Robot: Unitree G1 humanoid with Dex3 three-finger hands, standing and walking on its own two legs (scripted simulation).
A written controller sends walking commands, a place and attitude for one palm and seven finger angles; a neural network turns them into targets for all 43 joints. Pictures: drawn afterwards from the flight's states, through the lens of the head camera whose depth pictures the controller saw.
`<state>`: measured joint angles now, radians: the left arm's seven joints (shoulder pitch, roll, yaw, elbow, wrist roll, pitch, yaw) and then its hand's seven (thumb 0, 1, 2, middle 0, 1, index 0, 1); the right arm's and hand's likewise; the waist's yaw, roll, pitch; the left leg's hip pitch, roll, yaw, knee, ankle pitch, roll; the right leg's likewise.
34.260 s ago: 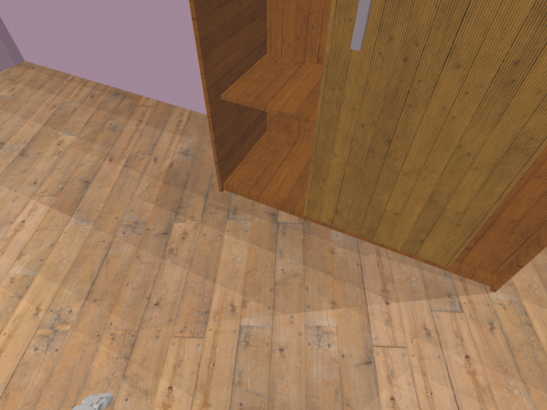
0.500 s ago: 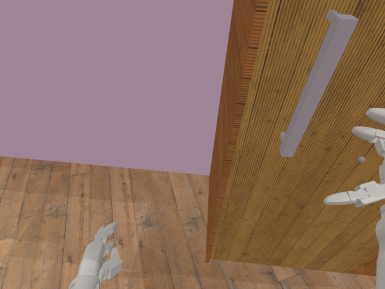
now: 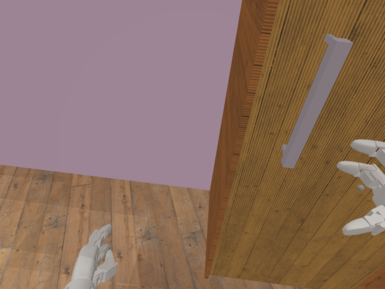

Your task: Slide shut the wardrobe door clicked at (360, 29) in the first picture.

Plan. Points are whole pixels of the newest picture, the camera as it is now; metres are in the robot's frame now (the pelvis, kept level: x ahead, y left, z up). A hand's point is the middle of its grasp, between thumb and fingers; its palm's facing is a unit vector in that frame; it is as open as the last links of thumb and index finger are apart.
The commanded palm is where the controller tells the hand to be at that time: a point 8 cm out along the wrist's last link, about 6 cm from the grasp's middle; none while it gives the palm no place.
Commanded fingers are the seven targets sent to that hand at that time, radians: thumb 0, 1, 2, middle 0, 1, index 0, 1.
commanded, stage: draw the hand back to the body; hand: right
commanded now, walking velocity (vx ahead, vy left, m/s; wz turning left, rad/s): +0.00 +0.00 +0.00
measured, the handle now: (306, 108) +0.41 -0.23 +0.24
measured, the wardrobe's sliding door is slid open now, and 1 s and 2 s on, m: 0.00 0.00 0.00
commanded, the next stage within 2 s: step back with the hand held close in 1.24 s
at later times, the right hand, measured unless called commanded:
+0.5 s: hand (362, 207) +0.21 -0.27 +0.17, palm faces +0.49 +0.82 -0.29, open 12.4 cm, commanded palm +0.16 -0.30 +0.19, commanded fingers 0.00 -0.28 -0.60 0.22 0.66 0.22 0.66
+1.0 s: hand (355, 210) +0.21 -0.27 +0.16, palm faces +0.45 +0.82 -0.35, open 7.8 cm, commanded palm +0.17 -0.30 +0.18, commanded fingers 0.00 -0.90 -0.90 0.20 0.30 0.20 0.30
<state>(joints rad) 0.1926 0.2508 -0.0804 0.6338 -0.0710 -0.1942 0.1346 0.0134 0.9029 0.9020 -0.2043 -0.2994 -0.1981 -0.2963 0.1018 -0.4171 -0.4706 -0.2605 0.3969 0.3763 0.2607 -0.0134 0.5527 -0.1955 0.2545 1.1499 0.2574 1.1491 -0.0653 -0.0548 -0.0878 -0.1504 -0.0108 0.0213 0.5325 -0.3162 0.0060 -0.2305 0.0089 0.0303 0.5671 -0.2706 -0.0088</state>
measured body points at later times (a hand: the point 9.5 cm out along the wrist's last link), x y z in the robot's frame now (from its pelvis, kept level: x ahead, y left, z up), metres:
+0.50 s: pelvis +0.00 +0.00 +0.00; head -0.03 +0.02 +0.45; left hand +0.17 +0.22 -0.08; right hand +0.18 -0.31 +0.19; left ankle -0.01 +0.12 -0.73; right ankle +0.03 -0.11 -0.73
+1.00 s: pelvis +0.02 -0.01 +0.01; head -0.01 +0.01 +0.45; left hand +0.22 +0.21 -0.07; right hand +0.18 -0.31 +0.18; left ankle -0.01 +0.12 -0.73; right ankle +0.03 -0.11 -0.73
